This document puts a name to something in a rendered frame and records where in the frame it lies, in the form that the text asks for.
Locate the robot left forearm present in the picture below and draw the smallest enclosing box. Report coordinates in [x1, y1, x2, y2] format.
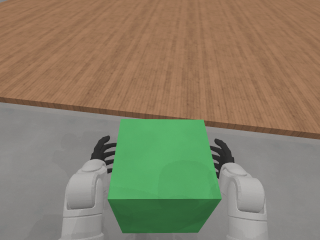
[58, 159, 109, 240]

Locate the robot right forearm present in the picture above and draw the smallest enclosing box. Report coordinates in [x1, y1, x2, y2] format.
[219, 162, 269, 240]

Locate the robot left hand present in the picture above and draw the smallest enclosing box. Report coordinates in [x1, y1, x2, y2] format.
[90, 135, 117, 174]

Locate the robot right hand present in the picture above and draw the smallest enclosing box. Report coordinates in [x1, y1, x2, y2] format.
[210, 138, 235, 179]

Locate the carton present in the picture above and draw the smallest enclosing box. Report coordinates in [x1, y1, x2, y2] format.
[107, 119, 222, 234]

